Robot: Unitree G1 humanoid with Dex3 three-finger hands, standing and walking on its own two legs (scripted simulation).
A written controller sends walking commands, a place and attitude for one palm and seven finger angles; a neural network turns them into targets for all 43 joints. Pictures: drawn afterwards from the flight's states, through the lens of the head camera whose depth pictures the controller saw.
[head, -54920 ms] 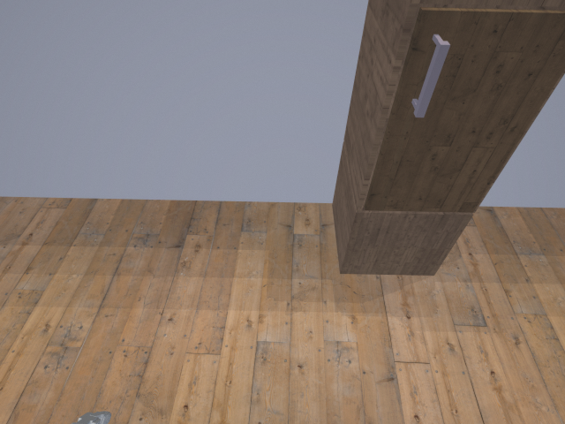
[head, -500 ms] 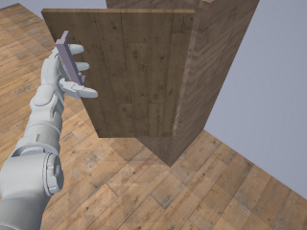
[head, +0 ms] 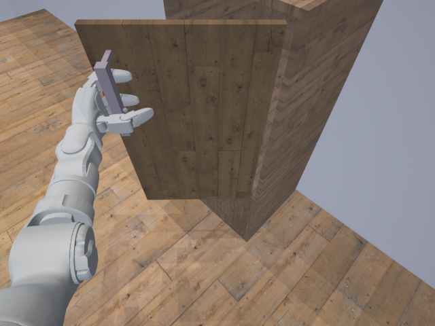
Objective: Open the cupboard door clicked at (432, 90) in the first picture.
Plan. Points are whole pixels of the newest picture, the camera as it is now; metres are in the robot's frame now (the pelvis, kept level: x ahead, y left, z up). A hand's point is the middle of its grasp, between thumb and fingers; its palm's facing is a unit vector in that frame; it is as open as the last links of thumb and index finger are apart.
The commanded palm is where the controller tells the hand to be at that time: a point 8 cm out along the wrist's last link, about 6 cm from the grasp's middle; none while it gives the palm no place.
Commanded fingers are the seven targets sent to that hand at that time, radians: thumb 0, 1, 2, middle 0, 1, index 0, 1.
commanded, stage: close the thumb around the handle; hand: left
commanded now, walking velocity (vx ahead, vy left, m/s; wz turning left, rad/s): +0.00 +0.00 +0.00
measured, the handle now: (117, 96) +0.52 +0.19 +0.14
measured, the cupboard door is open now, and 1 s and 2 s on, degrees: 46 69 90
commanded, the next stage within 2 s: pull the door open along its arc in 0.32 s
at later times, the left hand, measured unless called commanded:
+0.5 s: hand (125, 109) +0.47 +0.16 +0.15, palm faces -0.02 -1.00 +0.00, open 5.4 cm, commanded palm +0.44 +0.22 +0.14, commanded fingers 0.00 0.90 0.90 -0.40 -1.35 -0.40 -1.35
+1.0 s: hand (137, 161) +0.35 +0.12 +0.15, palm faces +0.15 -0.98 +0.10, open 6.0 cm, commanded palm +0.29 +0.20 +0.14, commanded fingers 0.00 0.90 0.90 -0.40 -1.35 -0.40 -1.35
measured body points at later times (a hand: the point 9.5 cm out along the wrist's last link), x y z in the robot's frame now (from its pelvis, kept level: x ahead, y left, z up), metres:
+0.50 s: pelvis +0.00 +0.00 +0.00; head +0.04 +0.00 +0.45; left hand +0.46 +0.22 +0.15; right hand +0.03 -0.27 -0.12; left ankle +0.00 +0.09 -0.72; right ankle -0.01 -0.10 -0.72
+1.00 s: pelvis +0.01 +0.00 +0.01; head +0.00 -0.02 +0.46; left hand +0.33 +0.18 +0.14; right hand +0.18 -0.24 -0.08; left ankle +0.00 +0.09 -0.72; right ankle -0.01 -0.10 -0.72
